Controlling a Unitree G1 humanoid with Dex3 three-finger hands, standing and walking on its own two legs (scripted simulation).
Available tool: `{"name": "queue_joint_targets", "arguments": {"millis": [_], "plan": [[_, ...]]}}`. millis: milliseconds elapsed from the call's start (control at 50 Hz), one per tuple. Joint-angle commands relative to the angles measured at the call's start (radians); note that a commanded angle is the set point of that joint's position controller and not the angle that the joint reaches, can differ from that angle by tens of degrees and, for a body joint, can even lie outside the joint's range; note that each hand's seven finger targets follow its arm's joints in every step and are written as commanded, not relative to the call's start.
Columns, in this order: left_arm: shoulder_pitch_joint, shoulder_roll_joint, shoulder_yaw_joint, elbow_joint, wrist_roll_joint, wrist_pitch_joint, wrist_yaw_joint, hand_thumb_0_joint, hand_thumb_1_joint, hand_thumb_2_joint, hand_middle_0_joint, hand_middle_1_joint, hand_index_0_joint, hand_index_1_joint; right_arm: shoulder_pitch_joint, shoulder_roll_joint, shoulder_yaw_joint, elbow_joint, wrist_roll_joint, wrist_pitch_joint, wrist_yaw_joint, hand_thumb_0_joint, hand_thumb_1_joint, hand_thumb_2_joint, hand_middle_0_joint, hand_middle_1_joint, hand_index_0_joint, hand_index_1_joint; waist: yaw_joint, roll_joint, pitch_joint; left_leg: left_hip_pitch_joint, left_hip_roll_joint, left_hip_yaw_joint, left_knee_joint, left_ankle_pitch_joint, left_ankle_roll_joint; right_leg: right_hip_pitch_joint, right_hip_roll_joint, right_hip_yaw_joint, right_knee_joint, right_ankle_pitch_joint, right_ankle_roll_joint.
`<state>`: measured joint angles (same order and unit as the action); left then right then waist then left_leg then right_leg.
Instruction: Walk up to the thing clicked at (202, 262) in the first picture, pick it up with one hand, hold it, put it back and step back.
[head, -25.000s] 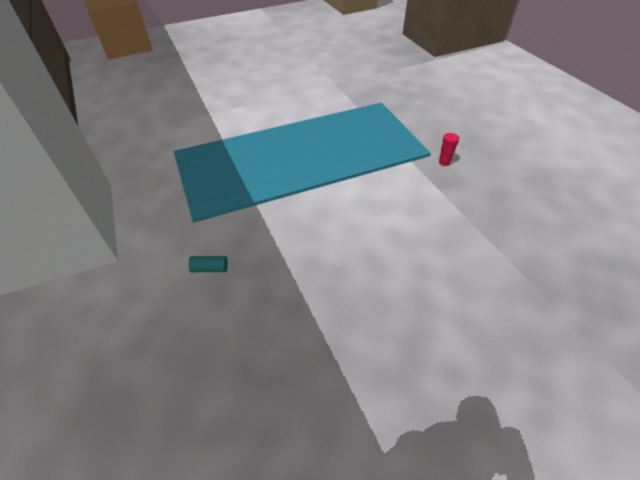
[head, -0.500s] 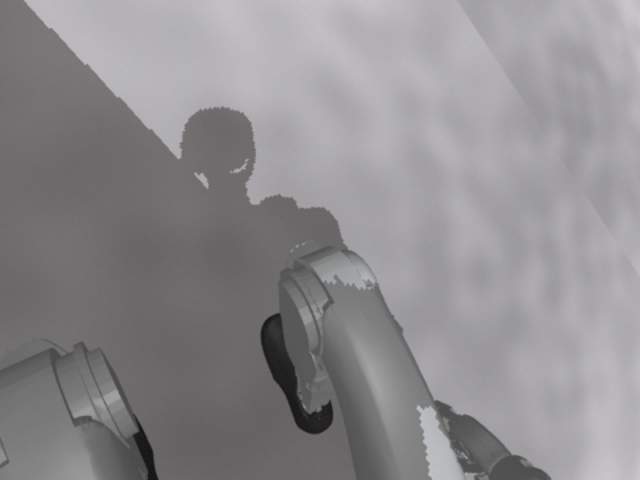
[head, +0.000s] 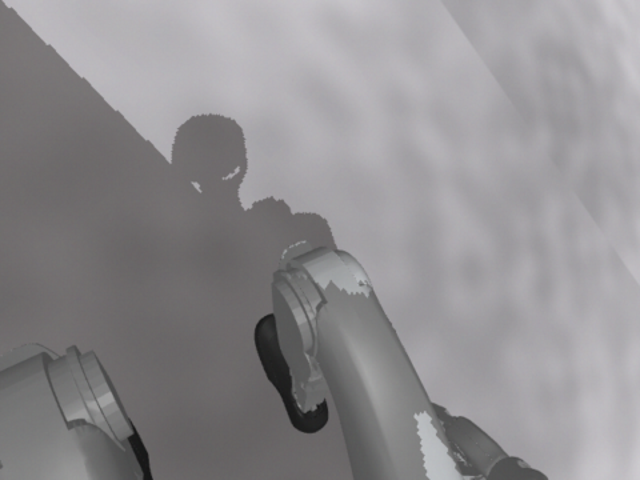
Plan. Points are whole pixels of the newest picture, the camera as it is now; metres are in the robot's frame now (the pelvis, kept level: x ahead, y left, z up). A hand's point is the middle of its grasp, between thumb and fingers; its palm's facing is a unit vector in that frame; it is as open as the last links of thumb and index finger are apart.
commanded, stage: open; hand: left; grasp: from above
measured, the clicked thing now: out of the picture +0.49 +0.31 -0.28
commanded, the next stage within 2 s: withdraw in 0.48 s
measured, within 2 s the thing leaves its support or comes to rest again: neither
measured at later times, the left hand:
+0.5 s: hand out of the picture +0.47 +0.31 -0.23, palm faces -0.47 -0.08 -0.88, open 12.8 cm
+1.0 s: hand out of the picture +0.49 +0.35 -0.13, palm faces -0.33 -0.07 -0.94, open 13.8 cm
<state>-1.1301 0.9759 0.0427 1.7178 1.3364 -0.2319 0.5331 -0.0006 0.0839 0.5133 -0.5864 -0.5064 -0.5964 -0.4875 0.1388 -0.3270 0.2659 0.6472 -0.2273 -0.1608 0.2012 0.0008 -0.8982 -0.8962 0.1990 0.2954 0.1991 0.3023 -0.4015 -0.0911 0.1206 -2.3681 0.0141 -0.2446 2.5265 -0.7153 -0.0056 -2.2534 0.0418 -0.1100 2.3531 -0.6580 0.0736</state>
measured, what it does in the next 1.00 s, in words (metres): stands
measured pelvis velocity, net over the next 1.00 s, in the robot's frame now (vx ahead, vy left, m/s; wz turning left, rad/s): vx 0.01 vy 0.00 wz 0.05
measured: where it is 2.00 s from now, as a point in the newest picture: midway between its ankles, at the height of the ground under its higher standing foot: (225, 441)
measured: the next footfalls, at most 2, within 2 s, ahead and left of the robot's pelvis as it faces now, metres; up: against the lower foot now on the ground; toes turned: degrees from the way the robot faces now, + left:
none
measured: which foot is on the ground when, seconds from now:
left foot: down 0.00-1.00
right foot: down 0.00-1.00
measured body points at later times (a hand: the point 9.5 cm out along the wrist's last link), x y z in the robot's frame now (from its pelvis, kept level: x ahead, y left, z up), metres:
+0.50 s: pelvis +0.00 +0.00 +0.00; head +0.27 +0.12 +0.34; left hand +0.49 +0.31 -0.18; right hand +0.05 -0.26 -0.06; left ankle +0.06 +0.13 -0.27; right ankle +0.12 -0.13 -0.27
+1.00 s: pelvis +0.01 +0.00 +0.02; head +0.25 +0.10 +0.38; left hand +0.50 +0.35 -0.08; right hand +0.07 -0.26 -0.07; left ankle +0.06 +0.13 -0.27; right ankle +0.12 -0.13 -0.27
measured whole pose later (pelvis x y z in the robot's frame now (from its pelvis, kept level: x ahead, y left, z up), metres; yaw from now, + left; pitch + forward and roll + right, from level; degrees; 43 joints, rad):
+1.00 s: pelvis +0.01 +0.00 +0.02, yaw +3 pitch +35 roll -12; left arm -1.03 0.84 0.07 1.38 1.20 -0.04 0.38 0.00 -0.46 0.96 -0.12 -0.98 -0.13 -0.97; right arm 0.18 -0.30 0.14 0.67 -0.15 -0.09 0.23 0.00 -0.91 -0.90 0.20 0.30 0.20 0.30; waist -0.30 0.00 -0.04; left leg -2.36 0.01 -0.19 2.44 -0.71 0.00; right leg -2.26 0.02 -0.07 2.31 -0.68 0.06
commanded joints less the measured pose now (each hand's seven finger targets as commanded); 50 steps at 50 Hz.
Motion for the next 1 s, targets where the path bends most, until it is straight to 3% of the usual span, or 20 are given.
{"name": "queue_joint_targets", "arguments": {"millis": [0, 20, 60, 120, 200, 220, 300, 400, 480, 520, 560, 640, 680, 740, 760, 820, 860, 900, 920, 980], "plan": [[-0.281, 0.204, 0.008, -0.153, -0.015, -0.014, 0.023, 0.000, -0.114, 0.669, -0.422, -0.632, -0.424, -0.630, 0.191, -0.314, -0.091, 0.003, 0.010, 0.003, -0.017, 0.000, -0.890, -0.897, 0.201, 0.301, 0.201, 0.301, -0.037, 0.496, -0.654, 0.507, 0.017, 0.113, -0.266, 0.217, 0.018, 0.366, 0.037, -0.134, -0.197, 0.252, -0.093], [-0.293, 0.228, 0.024, -0.173, -0.015, -0.017, 0.029, 0.000, -0.125, 0.672, -0.410, -0.650, -0.414, -0.646, 0.196, -0.317, -0.092, 0.005, 0.008, 0.005, -0.021, 0.000, -0.892, -0.897, 0.201, 0.301, 0.201, 0.301, -0.030, 0.508, -0.684, 0.534, 0.015, 0.108, -0.267, 0.242, 0.013, 0.371, 0.032, -0.140, -0.193, 0.272, -0.095], [-0.251, 0.204, 0.022, -0.118, -0.017, -0.015, 0.026, 0.000, -0.134, 0.678, -0.385, -0.687, -0.395, -0.676, 0.195, -0.319, -0.093, -0.005, 0.006, 0.002, -0.016, 0.000, -0.892, -0.898, 0.201, 0.301, 0.201, 0.301, -0.044, 0.482, -0.630, 0.499, 0.016, 0.107, -0.265, 0.233, 0.014, 0.354, 0.032, -0.144, -0.189, 0.262, -0.095], [-0.282, 0.214, 0.018, -0.148, -0.009, -0.023, 0.032, 0.000, -0.191, 0.723, -0.348, -0.710, -0.352, -0.705, 0.198, -0.311, -0.090, 0.002, 0.006, 0.008, -0.020, 0.000, -0.891, -0.898, 0.201, 0.301, 0.201, 0.301, -0.039, 0.503, -0.679, 0.518, 0.019, 0.111, -0.260, 0.241, 0.015, 0.381, 0.037, -0.136, -0.194, 0.274, -0.094], [-0.267, 0.202, 0.014, -0.150, -0.007, -0.017, 0.040, 0.000, -0.244, 0.774, -0.306, -0.742, -0.306, -0.741, 0.192, -0.311, -0.092, 0.005, 0.005, 0.011, -0.022, 0.000, -0.889, -0.896, 0.201, 0.301, 0.201, 0.301, -0.036, 0.513, -0.675, 0.539, 0.019, 0.111, -0.265, 0.255, 0.012, 0.366, 0.038, -0.141, -0.189, 0.283, -0.094], [-0.269, 0.185, 0.008, -0.107, -0.007, -0.013, 0.037, 0.000, -0.243, 0.769, -0.293, -0.768, -0.299, -0.761, 0.196, -0.319, -0.093, 0.009, 0.005, 0.009, -0.022, 0.000, -0.891, -0.897, 0.201, 0.301, 0.201, 0.301, -0.056, 0.493, -0.618, 0.511, 0.016, 0.105, -0.257, 0.235, 0.010, 0.326, 0.031, -0.148, -0.186, 0.268, -0.096], [-0.285, 0.208, 0.014, -0.150, -0.010, -0.013, 0.041, 0.000, -0.289, 0.804, -0.251, -0.813, -0.257, -0.806, 0.194, -0.315, -0.089, 0.003, 0.006, 0.011, -0.024, 0.000, -0.890, -0.897, 0.201, 0.301, 0.201, 0.301, -0.037, 0.518, -0.663, 0.525, 0.017, 0.109, -0.270, 0.239, 0.010, 0.357, 0.034, -0.144, -0.189, 0.270, -0.097], [-0.268, 0.168, -0.005, -0.109, -0.008, -0.005, 0.032, 0.000, -0.345, 0.854, -0.197, -0.863, -0.204, -0.855, 0.190, -0.316, -0.093, 0.003, 0.004, 0.011, -0.023, 0.000, -0.889, -0.896, 0.201, 0.301, 0.201, 0.301, -0.059, 0.499, -0.617, 0.521, 0.019, 0.100, -0.269, 0.216, 0.010, 0.316, 0.032, -0.148, -0.183, 0.255, -0.096], [-0.285, 0.207, 0.015, -0.161, -0.010, -0.009, 0.033, 0.000, -0.378, 0.884, -0.163, -0.905, -0.171, -0.896, 0.189, -0.323, -0.096, -0.001, 0.007, 0.011, -0.027, 0.000, -0.888, -0.896, 0.201, 0.301, 0.201, 0.301, -0.031, 0.519, -0.657, 0.539, 0.017, 0.099, -0.277, 0.232, 0.005, 0.327, 0.028, -0.149, -0.183, 0.262, -0.098], [-0.262, 0.179, 0.006, -0.113, -0.008, -0.008, 0.025, 0.000, -0.378, 0.882, -0.153, -0.928, -0.165, -0.914, 0.190, -0.326, -0.094, -0.013, 0.005, 0.007, -0.023, 0.000, -0.889, -0.896, 0.201, 0.301, 0.201, 0.301, -0.061, 0.498, -0.615, 0.530, 0.018, 0.096, -0.273, 0.224, 0.007, 0.320, 0.028, -0.150, -0.183, 0.254, -0.096], [-0.287, 0.182, -0.004, -0.131, -0.007, -0.013, 0.024, 0.000, -0.413, 0.913, -0.133, -0.943, -0.141, -0.934, 0.195, -0.317, -0.090, -0.005, 0.005, 0.007, -0.023, 0.000, -0.890, -0.896, 0.201, 0.301, 0.201, 0.301, -0.060, 0.487, -0.608, 0.496, 0.017, 0.105, -0.268, 0.205, 0.013, 0.335, 0.034, -0.142, -0.193, 0.245, -0.095], [-0.287, 0.253, 0.045, -0.214, -0.009, -0.006, 0.040, 0.000, -0.416, 0.904, -0.141, -0.960, -0.160, -0.940, 0.202, -0.319, -0.093, -0.011, 0.004, 0.000, -0.021, 0.000, -0.901, -0.897, 0.201, 0.300, 0.201, 0.300, -0.017, 0.555, -0.710, 0.576, 0.018, 0.109, -0.272, 0.265, 0.006, 0.371, 0.029, -0.141, -0.188, 0.286, -0.096], [-0.285, 0.239, 0.061, -0.235, -0.016, 0.013, 0.053, 0.000, -0.430, 0.914, -0.129, -0.964, -0.146, -0.945, 0.210, -0.319, -0.101, -0.013, 0.006, -0.002, -0.015, 0.000, -0.901, -0.897, 0.201, 0.300, 0.201, 0.300, -0.018, 0.585, -0.740, 0.606, 0.018, 0.107, -0.274, 0.310, -0.001, 0.362, 0.026, -0.145, -0.174, 0.320, -0.098], [-0.283, 0.243, 0.098, -0.310, -0.034, 0.052, 0.072, 0.000, -0.454, 0.929, -0.112, -0.972, -0.127, -0.955, 0.206, -0.312, -0.128, -0.019, 0.014, 0.006, -0.005, 0.000, -0.901, -0.898, 0.201, 0.300, 0.200, 0.300, 0.025, 0.660, -0.794, 0.632, 0.017, 0.116, -0.304, 0.316, -0.008, 0.338, 0.022, -0.137, -0.166, 0.322, -0.107], [-0.267, 0.204, 0.087, -0.271, -0.040, 0.073, 0.064, 0.000, -0.460, 0.933, -0.109, -0.972, -0.123, -0.956, 0.208, -0.302, -0.134, -0.008, 0.013, 0.004, 0.005, 0.000, -0.902, -0.899, 0.201, 0.300, 0.200, 0.300, 0.018, 0.647, -0.758, 0.611, 0.016, 0.119, -0.294, 0.294, -0.006, 0.299, 0.021, -0.136, -0.162, 0.310, -0.107], [-0.267, 0.206, 0.107, -0.442, -0.074, 0.125, 0.035, 0.000, -0.495, 0.965, -0.081, -0.998, -0.092, -0.985, 0.214, -0.292, -0.173, -0.017, 0.039, 0.017, 0.015, 0.000, -0.899, -0.899, 0.201, 0.300, 0.200, 0.300, 0.076, 0.694, -0.900, 0.653, 0.009, 0.147, -0.314, 0.325, -0.002, 0.332, 0.022, -0.109, -0.180, 0.327, -0.113], [-0.228, 0.165, 0.109, -0.489, -0.109, 0.165, -0.012, 0.000, -0.499, 0.968, -0.085, -0.988, -0.092, -0.980, 0.222, -0.280, -0.205, -0.009, 0.060, 0.033, 0.024, 0.000, -0.901, -0.900, 0.200, 0.300, 0.200, 0.300, 0.103, 0.679, -0.910, 0.652, 0.004, 0.154, -0.354, 0.309, -0.001, 0.322, 0.013, -0.098, -0.196, 0.309, -0.115], [-0.231, 0.069, 0.047, -0.485, -0.138, 0.193, -0.088, 0.000, -0.508, 0.980, -0.089, -0.982, -0.088, -0.981, 0.229, -0.264, -0.224, 0.008, 0.083, 0.058, 0.026, 0.000, -0.903, -0.902, 0.200, 0.300, 0.200, 0.300, 0.080, 0.592, -0.888, 0.611, 0.003, 0.163, -0.366, 0.266, 0.012, 0.328, 0.019, -0.084, -0.236, 0.278, -0.113], [-0.234, 0.062, 0.041, -0.501, -0.148, 0.199, -0.127, 0.000, -0.512, 0.983, -0.086, -0.986, -0.085, -0.985, 0.247, -0.268, -0.238, 0.011, 0.092, 0.071, 0.021, 0.000, -0.903, -0.902, 0.200, 0.300, 0.200, 0.300, 0.071, 0.554, -0.874, 0.601, 0.000, 0.163, -0.376, 0.261, 0.016, 0.339, 0.016, -0.079, -0.254, 0.277, -0.111], [-0.199, 0.020, 0.000, -0.561, -0.172, 0.208, -0.248, 0.000, -0.499, 0.979, -0.105, -0.985, -0.103, -0.987, 0.270, -0.252, -0.264, 0.019, 0.111, 0.117, 0.006, 0.000, -0.905, -0.903, 0.200, 0.300, 0.200, 0.300, 0.092, 0.478, -0.878, 0.595, -0.008, 0.175, -0.413, 0.251, 0.022, 0.416, 0.014, -0.058, -0.308, 0.261, -0.112]]}}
